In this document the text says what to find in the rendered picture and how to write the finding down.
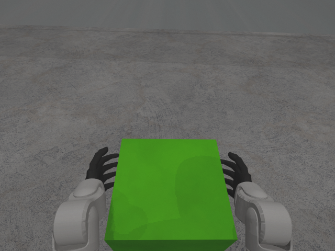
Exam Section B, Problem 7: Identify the left robot forearm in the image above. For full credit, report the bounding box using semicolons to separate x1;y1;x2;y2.
52;178;107;251

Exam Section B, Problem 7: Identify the right robot forearm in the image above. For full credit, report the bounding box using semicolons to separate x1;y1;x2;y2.
234;181;293;251

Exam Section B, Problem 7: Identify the robot left hand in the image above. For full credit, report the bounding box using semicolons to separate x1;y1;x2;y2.
85;147;119;191

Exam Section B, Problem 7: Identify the carton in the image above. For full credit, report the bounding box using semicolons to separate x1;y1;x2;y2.
104;139;238;251

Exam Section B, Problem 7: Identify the robot right hand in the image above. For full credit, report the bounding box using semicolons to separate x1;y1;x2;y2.
220;152;252;198

